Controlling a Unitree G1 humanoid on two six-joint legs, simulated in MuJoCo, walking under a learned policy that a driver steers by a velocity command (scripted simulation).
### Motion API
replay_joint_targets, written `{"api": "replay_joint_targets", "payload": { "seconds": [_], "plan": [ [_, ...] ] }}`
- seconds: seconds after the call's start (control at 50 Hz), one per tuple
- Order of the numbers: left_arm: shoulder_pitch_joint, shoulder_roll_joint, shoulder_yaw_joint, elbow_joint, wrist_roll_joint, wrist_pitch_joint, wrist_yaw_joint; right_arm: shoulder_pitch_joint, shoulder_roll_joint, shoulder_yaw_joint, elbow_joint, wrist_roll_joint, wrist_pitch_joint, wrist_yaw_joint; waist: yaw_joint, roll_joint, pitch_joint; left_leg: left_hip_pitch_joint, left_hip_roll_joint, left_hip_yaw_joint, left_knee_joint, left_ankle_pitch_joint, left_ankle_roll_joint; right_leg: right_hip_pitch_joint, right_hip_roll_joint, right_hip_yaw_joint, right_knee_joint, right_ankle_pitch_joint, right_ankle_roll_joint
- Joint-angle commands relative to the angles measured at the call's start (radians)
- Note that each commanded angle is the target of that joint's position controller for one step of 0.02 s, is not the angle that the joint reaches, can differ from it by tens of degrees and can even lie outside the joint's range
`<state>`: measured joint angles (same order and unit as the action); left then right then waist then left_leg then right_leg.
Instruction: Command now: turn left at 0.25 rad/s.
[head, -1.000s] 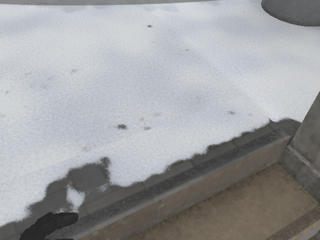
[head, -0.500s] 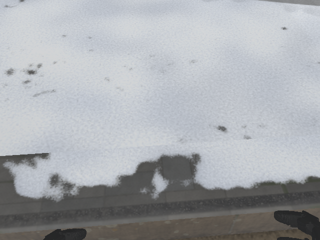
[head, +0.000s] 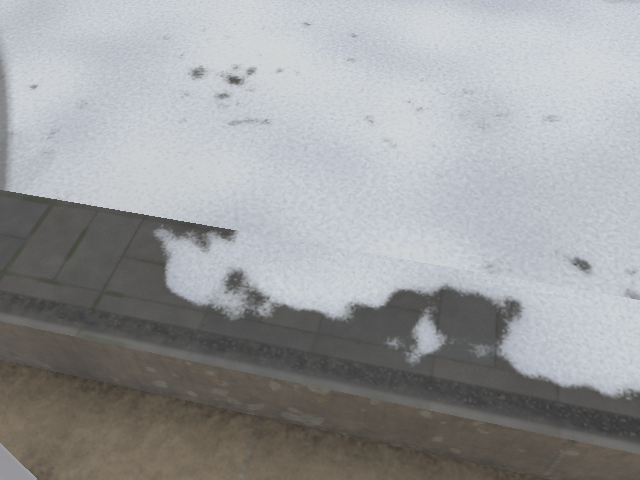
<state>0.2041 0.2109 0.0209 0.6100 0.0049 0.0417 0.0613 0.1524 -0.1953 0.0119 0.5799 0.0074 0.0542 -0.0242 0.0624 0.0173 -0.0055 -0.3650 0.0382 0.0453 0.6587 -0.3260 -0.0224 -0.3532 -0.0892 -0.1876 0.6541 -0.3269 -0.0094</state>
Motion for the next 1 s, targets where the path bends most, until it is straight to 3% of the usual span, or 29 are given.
{"api": "replay_joint_targets", "payload": {
  "seconds": [0.02,0.04,0.06,0.08,0.12,0.22,0.26,0.28,0.32,0.34,0.36,0.4,0.48,0.54,0.58,0.64,0.66,0.68,0.7,0.72,0.74,0.76,0.8,0.88,0.92,0.94,0.96,0.98,1.0],
  "plan": [
    [0.026,0.023,0.001,-0.020,0.022,-0.031,-0.033,0.075,-0.178,-0.058,-0.063,-0.016,-0.017,0.004,-0.023,0.196,-0.150,0.376,0.184,-0.273,-0.162,0.649,0.110,-0.194,-0.046,0.097,0.187,-0.133,-0.009],
    [0.006,0.013,-0.008,-0.003,-0.001,-0.032,-0.024,0.084,-0.118,-0.037,-0.075,-0.061,-0.030,0.006,-0.096,0.315,-0.237,0.248,0.350,-0.481,-0.286,0.385,0.324,-0.208,0.008,0.160,0.362,-0.288,0.062],
    [0.002,0.075,0.021,0.026,-0.032,-0.019,-0.021,0.052,-0.057,-0.019,-0.094,-0.069,-0.043,0.015,-0.104,0.204,-0.167,0.148,0.330,-0.476,-0.332,0.215,0.365,-0.201,0.001,0.228,0.557,-0.262,0.109],
    [-0.005,0.061,0.023,0.034,-0.043,-0.005,-0.023,-0.010,-0.028,-0.006,-0.084,-0.066,-0.047,0.012,-0.079,0.196,-0.095,0.067,0.289,-0.423,-0.342,0.134,0.336,-0.231,0.005,0.259,0.673,-0.234,0.130],
    [0.003,0.052,0.027,0.047,-0.013,0.008,-0.011,-0.072,-0.026,-0.005,-0.079,-0.049,-0.057,0.012,-0.044,0.088,-0.016,0.007,0.222,-0.336,-0.336,0.057,0.256,-0.242,-0.004,0.289,0.675,-0.150,0.141],
    [0.035,-0.017,0.005,0.087,-0.001,0.003,-0.016,-0.034,0.004,-0.004,-0.043,-0.033,-0.048,-0.005,-0.054,0.098,-0.042,0.089,0.124,-0.195,-0.307,0.150,0.203,-0.083,0.014,0.216,0.289,-0.082,0.111],
    [0.016,-0.006,0.006,0.090,-0.009,0.002,-0.015,0.012,0.001,-0.010,-0.022,-0.034,-0.033,-0.011,-0.081,0.148,-0.012,0.145,0.127,-0.236,-0.316,0.104,0.212,-0.045,0.041,0.190,0.025,-0.194,0.096],
    [0.074,0.002,0.007,0.123,-0.005,-0.003,-0.017,0.014,0.017,-0.006,-0.011,-0.037,-0.041,-0.008,-0.060,0.154,-0.017,0.124,0.140,-0.248,-0.302,0.125,0.209,0.044,0.021,0.203,-0.105,-0.047,0.084],
    [0.120,0.048,0.010,0.155,0.028,-0.011,-0.027,0.073,-0.004,-0.017,0.038,-0.015,-0.061,0.007,-0.057,0.079,0.005,0.078,0.097,-0.226,-0.286,0.101,0.154,0.141,-0.011,0.263,-0.240,0.234,0.045],
    [0.142,0.083,0.016,0.161,0.028,-0.016,-0.032,0.094,-0.020,-0.026,0.057,-0.012,-0.068,0.016,-0.073,0.008,0.006,0.065,0.055,-0.182,-0.281,0.067,0.133,0.151,-0.018,0.252,-0.224,0.275,0.028],
    [0.161,0.084,0.023,0.198,0.007,-0.022,-0.038,0.114,-0.020,-0.031,0.075,-0.013,-0.063,0.012,-0.075,-0.113,0.016,0.115,0.013,-0.129,-0.305,0.001,0.106,0.065,0.015,0.231,-0.221,0.062,-0.008],
    [0.161,0.052,0.021,0.225,0.000,-0.035,-0.033,0.056,-0.063,-0.051,0.087,-0.005,-0.050,-0.006,-0.051,-0.086,0.032,0.143,0.001,-0.110,-0.258,-0.158,0.111,-0.007,0.047,0.217,-0.251,-0.132,-0.045],
    [0.185,0.070,0.028,0.237,-0.004,-0.063,-0.019,0.076,-0.041,-0.059,0.119,0.003,-0.062,-0.007,-0.037,-0.074,0.067,0.009,-0.021,-0.094,-0.197,-0.254,0.129,0.016,0.008,0.308,-0.303,-0.313,-0.117],
    [0.221,0.116,0.041,0.242,-0.004,-0.066,-0.024,0.057,0.002,-0.048,0.135,0.007,-0.096,0.009,-0.014,-0.186,0.066,-0.135,-0.078,0.002,-0.003,-0.093,0.098,0.154,-0.118,0.515,-0.412,-0.382,-0.215],
    [0.222,0.127,0.042,0.244,-0.010,-0.066,-0.028,0.090,-0.004,-0.046,0.156,0.011,-0.113,0.018,-0.030,-0.181,0.078,-0.100,-0.063,-0.001,0.017,-0.078,0.103,0.130,-0.171,0.568,-0.427,-0.321,-0.257],
    [0.072,0.103,0.024,0.213,-0.019,-0.072,-0.035,0.251,-0.067,-0.063,0.212,0.001,-0.115,0.018,-0.143,-0.098,0.094,0.234,-0.049,-0.039,-0.226,0.016,0.152,-0.075,-0.062,0.365,-0.236,0.053,-0.194],
    [0.035,0.069,0.008,0.198,-0.020,-0.092,-0.037,0.376,-0.168,-0.097,0.242,-0.006,-0.117,0.021,-0.189,0.080,0.036,0.410,0.056,-0.245,-0.293,0.074,0.216,-0.215,0.066,0.195,0.058,0.264,-0.127],
    [0.080,0.041,-0.004,0.214,-0.017,-0.114,-0.040,0.528,-0.232,-0.119,0.270,-0.016,-0.102,0.018,-0.229,0.248,-0.068,0.617,0.223,-0.534,-0.392,0.182,0.331,-0.389,0.122,0.144,0.382,0.156,-0.052],
    [0.082,0.059,0.005,0.234,-0.032,-0.133,-0.056,0.544,-0.186,-0.101,0.273,-0.046,-0.098,0.009,-0.225,0.183,-0.056,0.595,0.351,-0.688,-0.437,0.367,0.426,-0.478,0.146,0.198,0.783,-0.134,0.004],
    [0.071,0.046,0.008,0.234,-0.054,-0.139,-0.070,0.477,-0.153,-0.082,0.272,-0.066,-0.095,0.003,-0.180,0.109,0.006,0.555,0.373,-0.592,-0.409,0.521,0.438,-0.610,0.134,0.267,1.134,-0.200,0.014],
    [0.044,-0.006,-0.008,0.213,-0.067,-0.138,-0.072,0.427,-0.127,-0.071,0.276,-0.061,-0.092,0.000,-0.153,0.091,0.039,0.544,0.352,-0.488,-0.394,0.572,0.401,-0.747,0.136,0.318,1.366,-0.228,0.004],
    [0.016,-0.039,-0.023,0.180,-0.065,-0.132,-0.070,0.404,-0.086,-0.055,0.287,-0.044,-0.089,0.004,-0.131,0.057,0.075,0.535,0.321,-0.387,-0.390,0.574,0.343,-0.865,0.122,0.333,1.490,-0.233,-0.011],
    [-0.010,-0.099,-0.051,0.123,-0.056,-0.119,-0.078,0.390,0.004,-0.024,0.329,-0.040,-0.072,0.011,-0.088,0.014,0.082,0.474,0.270,-0.265,-0.385,0.510,0.255,-0.955,0.114,0.338,1.638,-0.240,-0.041],
    [-0.129,-0.151,-0.114,-0.043,-0.046,-0.096,-0.079,0.284,-0.029,-0.013,0.346,-0.015,-0.053,-0.009,-0.021,0.033,0.159,0.209,0.231,-0.096,-0.469,0.420,0.167,-1.036,0.070,0.326,1.554,-0.187,-0.039],
    [-0.285,-0.110,-0.140,-0.172,0.013,-0.108,-0.081,0.212,-0.030,0.001,0.322,0.003,-0.060,-0.033,0.005,-0.004,0.121,-0.120,0.134,0.005,-0.623,0.417,0.150,-0.652,-0.032,0.172,1.025,0.041,-0.023],
    [-0.312,-0.116,-0.157,-0.186,0.020,-0.106,-0.074,0.254,-0.087,-0.020,0.331,0.023,-0.069,-0.037,-0.009,0.034,0.055,-0.214,0.104,0.024,-0.738,0.443,0.183,-0.350,-0.006,0.019,0.782,0.036,-0.035],
    [-0.290,-0.082,-0.130,-0.159,0.001,-0.111,-0.065,0.347,-0.143,-0.031,0.357,0.032,-0.096,-0.026,-0.027,0.114,-0.076,-0.135,0.115,0.003,-0.654,0.999,0.221,-0.105,0.092,-0.076,0.802,0.029,-0.062],
    [-0.148,-0.028,-0.096,-0.103,-0.020,-0.111,-0.055,0.394,-0.224,-0.049,0.386,0.014,-0.105,-0.012,0.025,0.206,-0.148,0.047,0.153,0.007,-0.495,1.529,0.216,-0.038,0.133,-0.065,0.758,-0.009,-0.084],
    [0.050,0.025,-0.067,-0.040,-0.007,-0.108,-0.056,0.378,-0.256,-0.058,0.396,0.021,-0.099,-0.006,0.105,0.285,-0.216,0.296,0.164,-0.017,-0.334,1.788,0.173,-0.041,0.148,0.008,0.553,-0.013,-0.110]
  ]
}}
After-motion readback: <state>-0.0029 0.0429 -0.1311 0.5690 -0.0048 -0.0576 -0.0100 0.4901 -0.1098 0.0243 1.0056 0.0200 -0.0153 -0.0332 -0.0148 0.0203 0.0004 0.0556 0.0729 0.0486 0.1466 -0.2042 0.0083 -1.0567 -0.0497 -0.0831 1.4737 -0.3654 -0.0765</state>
